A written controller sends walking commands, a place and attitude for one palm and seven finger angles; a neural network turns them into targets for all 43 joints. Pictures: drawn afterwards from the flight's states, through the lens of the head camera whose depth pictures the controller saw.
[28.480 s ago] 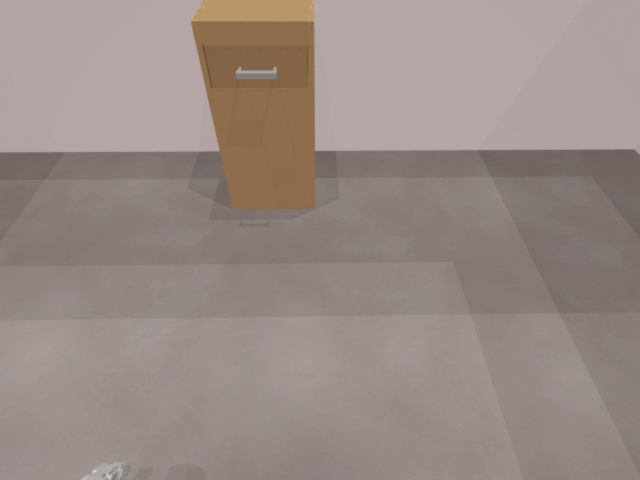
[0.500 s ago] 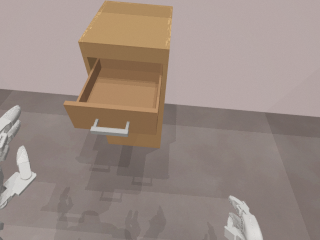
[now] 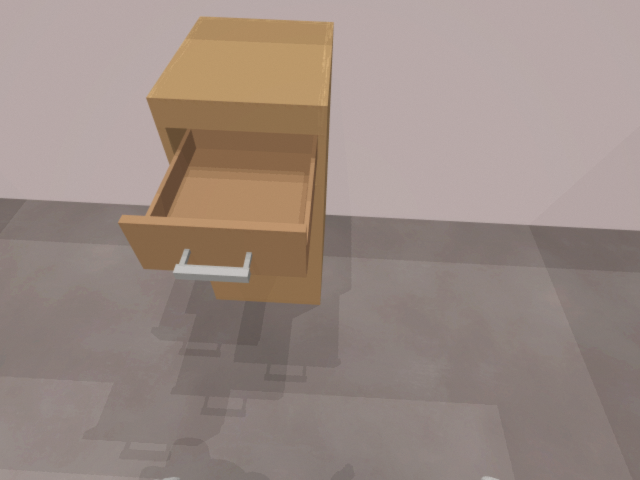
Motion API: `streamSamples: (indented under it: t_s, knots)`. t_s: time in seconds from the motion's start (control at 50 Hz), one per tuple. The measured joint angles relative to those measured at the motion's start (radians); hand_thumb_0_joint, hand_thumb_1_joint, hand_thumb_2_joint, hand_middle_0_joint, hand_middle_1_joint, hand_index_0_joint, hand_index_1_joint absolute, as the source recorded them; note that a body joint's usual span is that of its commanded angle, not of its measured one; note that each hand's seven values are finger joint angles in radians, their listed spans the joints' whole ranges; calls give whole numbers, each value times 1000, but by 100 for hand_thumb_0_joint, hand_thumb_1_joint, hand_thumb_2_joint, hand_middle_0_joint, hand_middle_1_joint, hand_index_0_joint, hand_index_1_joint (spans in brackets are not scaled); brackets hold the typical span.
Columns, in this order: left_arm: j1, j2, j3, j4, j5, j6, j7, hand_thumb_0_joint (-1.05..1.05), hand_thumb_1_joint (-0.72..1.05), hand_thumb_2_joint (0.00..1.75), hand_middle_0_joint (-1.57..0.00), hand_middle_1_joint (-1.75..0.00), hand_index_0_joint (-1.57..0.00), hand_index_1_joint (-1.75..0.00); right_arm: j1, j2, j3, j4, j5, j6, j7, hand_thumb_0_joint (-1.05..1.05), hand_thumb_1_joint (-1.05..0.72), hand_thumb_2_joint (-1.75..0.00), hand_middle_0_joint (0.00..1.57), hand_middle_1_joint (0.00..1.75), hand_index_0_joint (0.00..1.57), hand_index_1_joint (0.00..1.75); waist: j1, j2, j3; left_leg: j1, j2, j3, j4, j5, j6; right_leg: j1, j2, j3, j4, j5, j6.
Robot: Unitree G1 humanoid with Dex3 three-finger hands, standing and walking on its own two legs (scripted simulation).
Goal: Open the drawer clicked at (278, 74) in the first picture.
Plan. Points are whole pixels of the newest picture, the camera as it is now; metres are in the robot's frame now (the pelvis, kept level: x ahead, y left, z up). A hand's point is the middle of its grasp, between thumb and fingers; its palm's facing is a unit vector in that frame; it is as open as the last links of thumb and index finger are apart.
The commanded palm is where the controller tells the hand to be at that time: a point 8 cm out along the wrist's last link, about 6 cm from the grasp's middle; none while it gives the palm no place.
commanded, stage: let the arm hang, fingers relaxed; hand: left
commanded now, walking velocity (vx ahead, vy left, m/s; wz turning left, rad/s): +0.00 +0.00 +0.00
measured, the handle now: (214, 264) +0.49 +0.21 -0.11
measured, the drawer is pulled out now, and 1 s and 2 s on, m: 0.29 0.29 0.29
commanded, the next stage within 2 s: look to check the result in 0.84 s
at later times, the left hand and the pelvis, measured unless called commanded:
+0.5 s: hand out of the picture -0.05 +0.16 -0.17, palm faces +0.04 -0.98 -0.20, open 7.4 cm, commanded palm none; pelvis -0.01 -0.01 +0.01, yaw +0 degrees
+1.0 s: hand out of the picture -0.02 +0.14 -0.17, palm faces +0.05 -0.98 -0.18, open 7.4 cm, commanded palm none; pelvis +0.00 -0.02 +0.01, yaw +0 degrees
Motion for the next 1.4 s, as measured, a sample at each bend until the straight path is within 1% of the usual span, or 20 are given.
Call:
streamSamples:
  t_s: [0.02, 0.04, 0.12, 0.18, 0.26, 0.38, 0.58, 0.66, 0.9, 1.12, 1.4]
  knots:
    - [8, -19, -8, 48, -3, -3, 1, 1, 91, 90, -20, -29, -20, -30, 13, 7, 3, 21, 1, 4, -2, 0, -91, -90, 20, 29, 20, 30, 2, -8, 9, 9, 3, -1, -11, 6, -2, 10, 4, -1, -15, 8, -3]
    - [14, -23, 7, 84, -8, -11, 16, 1, 95, 90, -20, -30, -20, -30, 28, 17, 4, 42, 3, 8, -4, 0, -91, -90, 20, 29, 20, 30, 7, -16, 17, 14, 7, -4, -21, 12, -5, 19, 9, -5, -30, 15, -6]
    - [44, -5, 7, 195, -11, -31, 10, 0, 99, 89, -20, -30, -21, -30, 87, 47, 6, 124, 4, 22, -12, 0, -91, -90, 20, 29, 20, 30, 29, -20, 39, 27, 17, -18, -51, 32, -13, 47, 22, -20, -82, 43, -16]
    - [73, -1, 5, 256, -13, -37, 8, 0, 97, 90, -20, -30, -21, -30, 123, 63, 4, 168, 7, 27, -17, 0, -91, -90, 20, 29, 20, 30, 35, -7, 48, 33, 19, -21, -63, 39, -14, 56, 24, -24, -99, 52, -18]
    - [104, -8, 4, 312, -16, -40, 12, 1, 94, 90, -20, -30, -20, -30, 156, 80, 1, 205, 10, 26, -24, 0, -91, -90, 20, 29, 20, 30, 33, 13, 50, 39, 17, -20, -71, 44, -14, 59, 23, -23, -102, 54, -18]
    - [116, -35, 4, 345, -18, -46, 20, 1, 92, 90, -20, -30, -20, -30, 173, 105, -2, 231, 10, 22, -28, 0, -91, -90, 20, 29, 20, 30, 27, 35, 41, 43, 16, -14, -74, 47, -14, 53, 20, -16, -88, 50, -20]
    - [72, -87, 6, 323, -15, -59, 25, 1, 91, 90, -20, -30, -20, -30, 160, 136, -7, 234, 6, 12, -30, 0, -91, -90, 20, 29, 20, 30, 20, 33, 9, 42, 21, -8, -67, 44, -21, 40, 24, -10, -62, 39, -27]
    - [51, -98, 9, 310, -11, -62, 27, 1, 91, 90, -20, -30, -20, -30, 155, 140, -11, 229, 4, 8, -32, 0, -91, -90, 20, 29, 20, 30, 18, 27, 4, 40, 24, -9, -65, 43, -24, 37, 27, -11, -57, 36, -31]
    - [54, -82, 21, 313, -15, -67, 25, 1, 91, 90, -20, -30, -20, -30, 150, 132, -18, 233, 5, 7, -38, 0, -91, -90, 20, 29, 20, 30, 18, 21, 19, 46, 33, -18, -70, 39, -35, 48, 38, -20, -69, 32, -40]
    - [53, -87, 22, 327, -18, -65, 24, 1, 91, 90, -20, -30, -20, -30, 136, 127, -18, 240, 6, 5, -42, 0, -91, -90, 20, 29, 20, 30, 22, 20, 35, 57, 34, -21, -82, 37, -38, 60, 39, -22, -81, 29, -41]
    - [36, -90, 23, 328, -17, -71, 25, 1, 91, 90, -20, -30, -20, -30, 111, 129, -19, 246, 6, 6, -44, 0, -92, -90, 20, 29, 20, 30, 23, 21, 32, 73, 36, -23, -95, 32, -42, 75, 42, -25, -91, 20, -44]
